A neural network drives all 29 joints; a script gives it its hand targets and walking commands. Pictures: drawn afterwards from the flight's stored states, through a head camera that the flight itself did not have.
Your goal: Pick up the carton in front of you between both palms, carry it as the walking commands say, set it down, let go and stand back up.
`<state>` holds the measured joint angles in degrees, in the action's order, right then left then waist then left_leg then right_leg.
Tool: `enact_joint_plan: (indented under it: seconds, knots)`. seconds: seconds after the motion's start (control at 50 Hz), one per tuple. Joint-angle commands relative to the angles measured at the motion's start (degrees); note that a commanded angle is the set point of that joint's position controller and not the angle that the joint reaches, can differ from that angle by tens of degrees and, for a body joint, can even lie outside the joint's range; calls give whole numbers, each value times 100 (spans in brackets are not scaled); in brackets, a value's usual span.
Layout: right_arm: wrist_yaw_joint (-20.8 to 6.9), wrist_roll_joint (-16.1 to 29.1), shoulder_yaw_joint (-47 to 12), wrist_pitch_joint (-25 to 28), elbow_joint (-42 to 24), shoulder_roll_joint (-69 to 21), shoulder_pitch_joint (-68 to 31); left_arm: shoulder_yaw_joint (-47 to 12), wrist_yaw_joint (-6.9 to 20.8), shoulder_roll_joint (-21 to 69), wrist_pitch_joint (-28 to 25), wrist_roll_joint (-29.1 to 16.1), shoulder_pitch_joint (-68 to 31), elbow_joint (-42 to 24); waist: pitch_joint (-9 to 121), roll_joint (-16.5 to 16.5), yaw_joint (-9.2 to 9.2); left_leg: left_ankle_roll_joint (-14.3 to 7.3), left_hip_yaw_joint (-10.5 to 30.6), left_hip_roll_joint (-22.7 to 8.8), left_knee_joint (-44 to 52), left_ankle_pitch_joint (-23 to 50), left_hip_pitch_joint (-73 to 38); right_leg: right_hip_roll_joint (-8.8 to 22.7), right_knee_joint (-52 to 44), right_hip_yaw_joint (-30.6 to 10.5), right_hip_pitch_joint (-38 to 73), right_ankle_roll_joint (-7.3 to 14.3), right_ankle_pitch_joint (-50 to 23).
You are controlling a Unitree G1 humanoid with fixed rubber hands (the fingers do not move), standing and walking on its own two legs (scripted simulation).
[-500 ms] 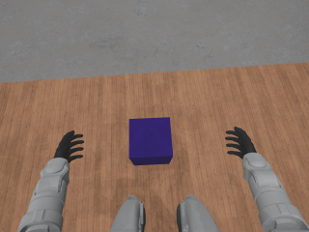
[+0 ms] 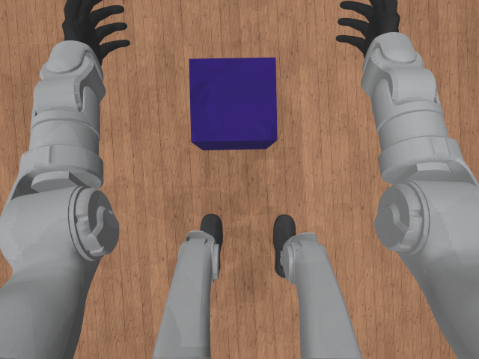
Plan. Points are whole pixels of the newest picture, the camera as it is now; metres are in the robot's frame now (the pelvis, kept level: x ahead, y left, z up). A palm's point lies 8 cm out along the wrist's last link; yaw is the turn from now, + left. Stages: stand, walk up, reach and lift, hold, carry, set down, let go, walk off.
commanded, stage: reach and lift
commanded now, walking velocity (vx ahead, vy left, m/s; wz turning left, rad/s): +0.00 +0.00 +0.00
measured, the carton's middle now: (233, 111) +0.55 +0.05 -0.53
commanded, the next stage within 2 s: none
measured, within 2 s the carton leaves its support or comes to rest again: leaves its support in 1.82 s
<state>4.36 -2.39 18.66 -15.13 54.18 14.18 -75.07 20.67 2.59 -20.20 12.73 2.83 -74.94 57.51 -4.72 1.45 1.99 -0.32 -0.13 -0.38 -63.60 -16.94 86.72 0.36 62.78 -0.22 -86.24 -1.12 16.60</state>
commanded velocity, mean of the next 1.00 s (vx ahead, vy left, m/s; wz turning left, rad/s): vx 0.00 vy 0.00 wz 0.00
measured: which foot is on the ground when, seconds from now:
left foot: down 0.00-1.00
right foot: down 0.00-1.00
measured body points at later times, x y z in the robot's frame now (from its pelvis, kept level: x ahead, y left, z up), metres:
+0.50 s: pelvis +0.02 -0.01 -0.14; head +0.38 +0.01 +0.13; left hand +0.54 +0.25 -0.31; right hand +0.57 -0.14 -0.31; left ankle +0.09 +0.12 -0.61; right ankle +0.09 -0.14 -0.62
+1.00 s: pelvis -0.02 +0.00 -0.27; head +0.37 +0.02 -0.06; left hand +0.55 +0.22 -0.47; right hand +0.56 -0.14 -0.47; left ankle +0.09 +0.12 -0.62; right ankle +0.09 -0.14 -0.62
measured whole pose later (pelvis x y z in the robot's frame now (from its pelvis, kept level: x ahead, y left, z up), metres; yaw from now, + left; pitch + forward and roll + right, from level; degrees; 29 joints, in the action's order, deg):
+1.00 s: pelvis -0.02 +0.00 -0.27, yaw +0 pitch +36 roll -2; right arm 8.1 10.7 6.7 -5.7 65.8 19.8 -91.7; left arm 6.9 -3.6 -26.3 4.7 -10.6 -92.7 70.1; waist -27.1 0.0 1.7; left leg 0.4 1.7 1.0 -124.7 -32.5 128.4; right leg -3.5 123.7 -2.4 -126.8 -4.4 33.2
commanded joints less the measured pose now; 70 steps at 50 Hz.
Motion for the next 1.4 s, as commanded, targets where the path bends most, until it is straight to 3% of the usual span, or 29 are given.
enact_joint_plan:
  seconds: [0.0, 0.08, 0.14, 0.22, 0.28, 0.32, 0.38, 0.42, 0.48, 0.58, 0.66, 0.72, 0.84, 0.92, 0.96, 1.06, 1.2, 1.3, 1.38]
  knots:
    - [83, -231, 299, 284, -903, 625, -1568, 249, -7, -781, -270, 225, -1754, -933, 6985, -270, 97, 217, -197, 396, 378, 1579, -3538, -534, -239, 242, 3040, -117, -1058]
    - [93, -212, 222, 548, -893, 397, -1069, 248, -41, -485, -478, 240, -1306, -968, 7271, -395, 123, 233, -62, 386, -32, 3127, -3767, -573, 79, 259, 2493, -124, -2082]
    - [-11, -376, 383, 810, -549, 14, -407, 453, -24, 13, -687, 449, -584, -608, 6130, -353, 115, 246, 72, 340, -378, 3320, -2644, -536, 429, 170, 1422, -108, -2184]
    - [-59, -546, 578, 1066, -378, -132, -25, 656, -57, 219, -917, 509, -85, -338, 5464, -75, 89, 249, 193, 280, -1068, 3017, -1234, -507, 1185, 65, 269, -118, -1949]
    - [53, -340, 164, 1181, -688, -25, -327, 637, -193, -131, -1058, 335, -282, -498, 6039, 113, 255, 262, 115, 330, -1768, 2934, -776, -514, 1849, 41, 11, -187, -1994]
    - [164, -52, -117, 1199, -878, 129, -571, 401, -300, -495, -1131, 109, -531, -685, 6692, 143, 318, 285, 5, 347, -2233, 2784, -474, -518, 2376, 46, 271, -240, -2148]
    - [362, 386, -530, 1122, -1025, 418, -780, -193, -418, -862, -1114, -443, -765, -971, 7803, 137, 216, 307, -109, 330, -2836, 2687, -508, -530, 3079, 144, 819, -285, -2301]
    - [467, 635, -703, 1027, -928, 573, -866, -541, -439, -896, -1010, -823, -854, -893, 7908, 60, 99, 323, -146, 327, -3195, 2546, -602, -538, 3384, 231, 640, -287, -2085]
    - [535, 885, -842, 921, -870, 659, -1091, -796, -438, -947, -879, -1169, -1117, -815, 7663, -57, 74, 343, -156, 328, -3624, 2305, -359, -553, 3807, 252, 392, -248, -1840]
    - [550, 1272, -1011, 739, -667, 912, -2055, -1068, -507, -1348, -680, -1328, -2129, -636, 7058, -281, 186, 290, -238, 202, -4105, 952, 152, -491, 4331, 290, -47, -167, -593]
    - [503, 1318, -1026, 689, -95, 1036, -2604, -1125, -537, -1421, -611, -1249, -2688, -45, 6167, -215, 219, 257, -264, 93, -4305, -109, 713, -384, 4545, 298, -319, -164, 299]
    - [435, 1289, -1024, 743, 351, 1091, -2860, -1116, -522, -1385, -651, -1182, -2952, 436, 5587, -153, 198, 217, -182, 41, -4504, -488, 971, -311, 4735, 292, -571, -170, 653]
    - [342, 1267, -1003, 954, 703, 1254, -3286, -1234, -558, -1447, -841, -1195, -3465, 832, 5159, -170, 117, 224, -27, 9, -4927, -157, 812, -252, 5200, 316, -901, -186, 465]
    - [399, 1306, -1192, 1142, 421, 1371, -3599, -1341, -652, -1533, -1012, -1406, -3823, 443, 5639, -34, 132, 224, 46, 54, -5182, 624, 506, -247, 5529, 342, -660, -191, -220]
    - [428, 1303, -1237, 1183, 330, 1337, -3497, -1445, -674, -1474, -1032, -1500, -3698, 443, 5768, -43, 32, 206, 77, 93, -5256, 985, 118, -278, 5587, 423, -741, -190, -451]
    - [355, 1351, -1238, 1217, 492, 1142, -2899, -1548, -688, -1033, -1011, -1469, -3040, 724, 5673, -192, 46, 225, 77, 166, -5395, 1490, -310, -376, 5693, 492, -1084, -213, -599]
    - [340, 1268, -1154, 1190, 626, 914, -2743, -1291, -668, -1115, -1050, -1267, -2946, 670, 5091, -30, 139, 233, -71, 183, -5388, 840, 799, -421, 5622, 335, -952, -225, -482]
    - [408, 1303, -1250, 1170, 630, 815, -2961, -1416, -624, -1024, -1049, -1339, -3171, 527, 5067, -83, 107, 239, -143, 156, -5334, 423, 1119, -434, 5524, 271, -636, -179, -327]
    - [379, 1369, -1446, 1135, 566, 291, -3294, -1733, -526, -447, -971, -1462, -3478, 453, 4848, -2, 120, 217, -165, 186, -5277, 45, 1173, -497, 5478, 294, -452, -133, -9]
